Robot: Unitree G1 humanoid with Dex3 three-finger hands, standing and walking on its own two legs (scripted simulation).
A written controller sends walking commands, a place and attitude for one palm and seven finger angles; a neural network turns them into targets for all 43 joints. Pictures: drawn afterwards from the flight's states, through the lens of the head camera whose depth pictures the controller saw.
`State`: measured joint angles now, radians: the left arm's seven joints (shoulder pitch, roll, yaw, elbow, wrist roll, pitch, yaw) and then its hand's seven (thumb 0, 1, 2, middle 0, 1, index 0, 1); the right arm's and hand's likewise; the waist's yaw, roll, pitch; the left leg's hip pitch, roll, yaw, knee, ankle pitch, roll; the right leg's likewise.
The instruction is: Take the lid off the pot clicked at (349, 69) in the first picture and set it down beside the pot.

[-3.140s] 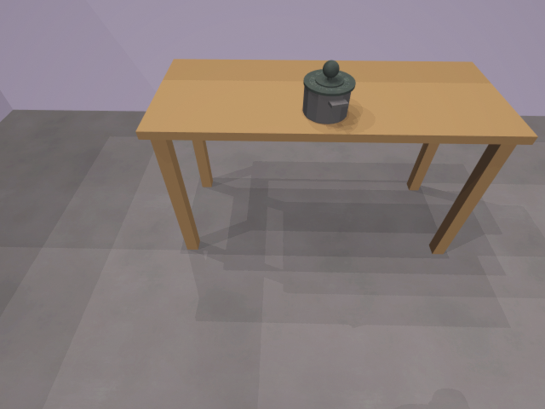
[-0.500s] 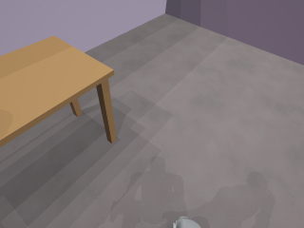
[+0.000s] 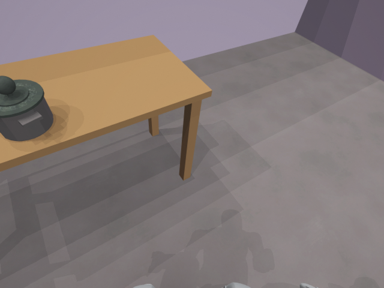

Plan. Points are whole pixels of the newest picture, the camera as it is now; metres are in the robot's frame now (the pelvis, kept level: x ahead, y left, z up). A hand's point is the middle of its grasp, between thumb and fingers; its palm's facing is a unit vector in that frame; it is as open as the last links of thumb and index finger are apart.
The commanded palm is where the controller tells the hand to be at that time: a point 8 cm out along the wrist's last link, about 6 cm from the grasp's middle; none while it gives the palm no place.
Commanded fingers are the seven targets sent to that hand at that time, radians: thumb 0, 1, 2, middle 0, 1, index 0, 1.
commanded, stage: turn to face it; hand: left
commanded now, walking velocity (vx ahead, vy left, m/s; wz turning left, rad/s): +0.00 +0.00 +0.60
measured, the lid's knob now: (4, 85) +0.57 +0.53 +0.06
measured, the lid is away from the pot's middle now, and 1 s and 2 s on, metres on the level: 0.00 0.00 0.00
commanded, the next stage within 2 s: take the last steps up to it in 0.90 s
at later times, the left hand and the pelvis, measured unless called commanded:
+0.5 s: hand out of the picture -0.01 +0.16 -0.12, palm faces +0.37 -0.88 -0.30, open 7.4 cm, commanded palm none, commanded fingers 0.00 0.90 0.90 -0.20 -0.30 -0.20 -0.30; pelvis +0.01 -0.05 +0.02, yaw +20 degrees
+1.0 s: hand out of the picture -0.07 +0.19 -0.14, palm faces +0.54 -0.79 -0.28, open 7.4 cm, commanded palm none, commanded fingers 0.00 0.90 0.90 -0.20 -0.30 -0.20 -0.30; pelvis +0.00 -0.03 +0.02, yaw +31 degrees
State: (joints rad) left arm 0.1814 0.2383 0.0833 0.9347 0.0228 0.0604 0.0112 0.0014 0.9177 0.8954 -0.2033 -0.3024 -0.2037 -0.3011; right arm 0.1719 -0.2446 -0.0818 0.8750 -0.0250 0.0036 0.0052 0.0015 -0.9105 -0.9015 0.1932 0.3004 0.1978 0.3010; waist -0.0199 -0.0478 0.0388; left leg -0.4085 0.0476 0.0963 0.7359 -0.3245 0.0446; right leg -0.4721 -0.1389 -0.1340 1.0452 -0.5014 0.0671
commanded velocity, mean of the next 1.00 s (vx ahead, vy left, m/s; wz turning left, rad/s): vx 0.01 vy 0.00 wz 0.43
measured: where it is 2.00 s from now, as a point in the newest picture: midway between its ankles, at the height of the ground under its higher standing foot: outside the picture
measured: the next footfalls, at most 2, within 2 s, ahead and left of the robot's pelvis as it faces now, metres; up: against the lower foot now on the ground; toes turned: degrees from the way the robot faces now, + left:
right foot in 0.30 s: +0.09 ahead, -0.15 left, +0.00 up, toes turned +11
left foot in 0.70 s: -0.02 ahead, +0.09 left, +0.00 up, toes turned +30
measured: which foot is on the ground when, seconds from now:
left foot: down 0.00-0.30, up 0.32-0.68, down 0.70-1.00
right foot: up 0.00-0.28, down 0.30-0.70, up 0.72-1.00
